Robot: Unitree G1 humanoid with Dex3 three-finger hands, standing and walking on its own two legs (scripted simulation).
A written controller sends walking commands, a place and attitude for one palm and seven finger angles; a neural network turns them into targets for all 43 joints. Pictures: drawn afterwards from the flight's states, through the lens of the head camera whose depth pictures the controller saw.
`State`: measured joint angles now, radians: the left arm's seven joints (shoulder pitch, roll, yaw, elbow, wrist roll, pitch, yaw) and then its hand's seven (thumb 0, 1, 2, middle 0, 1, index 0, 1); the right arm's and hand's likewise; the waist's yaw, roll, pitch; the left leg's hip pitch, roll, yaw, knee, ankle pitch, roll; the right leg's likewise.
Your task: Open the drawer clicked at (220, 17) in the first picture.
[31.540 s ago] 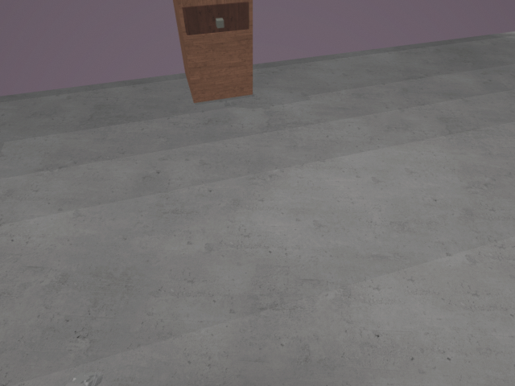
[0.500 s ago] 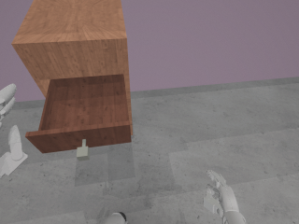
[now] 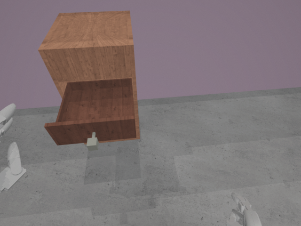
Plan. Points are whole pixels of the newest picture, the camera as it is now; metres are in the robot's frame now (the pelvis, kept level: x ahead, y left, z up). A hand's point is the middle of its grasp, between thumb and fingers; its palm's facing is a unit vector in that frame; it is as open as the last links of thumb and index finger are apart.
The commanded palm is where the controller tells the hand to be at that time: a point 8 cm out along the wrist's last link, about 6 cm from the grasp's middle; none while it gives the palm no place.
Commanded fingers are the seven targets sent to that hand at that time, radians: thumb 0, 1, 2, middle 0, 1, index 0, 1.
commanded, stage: stop stepping back and stand still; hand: left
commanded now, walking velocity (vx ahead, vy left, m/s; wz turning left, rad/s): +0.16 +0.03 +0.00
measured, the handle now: (93, 140) +0.51 +0.27 -0.23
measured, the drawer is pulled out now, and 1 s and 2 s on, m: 0.30 0.30 0.30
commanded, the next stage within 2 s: let the arm hang, fingers relaxed in 0.18 s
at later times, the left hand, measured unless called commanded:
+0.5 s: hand out of the picture +0.14 +0.20 -0.14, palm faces +0.03 -0.97 -0.26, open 7.4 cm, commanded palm none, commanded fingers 0.00 0.90 0.90 -0.20 -0.30 -0.20 -0.30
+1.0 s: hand out of the picture -0.02 +0.18 -0.16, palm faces +0.04 -0.98 -0.20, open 7.3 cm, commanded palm none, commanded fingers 0.00 0.90 0.90 -0.20 -0.30 -0.20 -0.30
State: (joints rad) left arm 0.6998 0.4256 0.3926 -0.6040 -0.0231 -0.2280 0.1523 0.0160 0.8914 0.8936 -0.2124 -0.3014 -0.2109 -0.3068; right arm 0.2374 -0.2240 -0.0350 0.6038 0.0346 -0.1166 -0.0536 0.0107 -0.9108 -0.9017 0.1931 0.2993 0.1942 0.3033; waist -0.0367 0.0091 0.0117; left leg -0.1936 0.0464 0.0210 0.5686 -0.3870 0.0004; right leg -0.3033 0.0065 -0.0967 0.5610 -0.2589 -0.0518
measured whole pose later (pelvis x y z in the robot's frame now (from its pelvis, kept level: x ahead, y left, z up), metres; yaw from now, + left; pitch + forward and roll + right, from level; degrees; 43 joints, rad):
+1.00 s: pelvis +0.00 +0.01 +0.01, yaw +0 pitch -3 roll +0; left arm 0.30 0.14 0.01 1.15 0.02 0.01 0.03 0.01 0.92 0.89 -0.20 -0.30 -0.20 -0.30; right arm 0.32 -0.09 0.01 1.12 -0.01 0.01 -0.04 0.00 -0.91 -0.90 0.19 0.30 0.20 0.30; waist 0.00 0.02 0.08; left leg -0.12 0.02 0.05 0.43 -0.26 0.00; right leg -0.15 0.01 -0.07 0.41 -0.21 -0.03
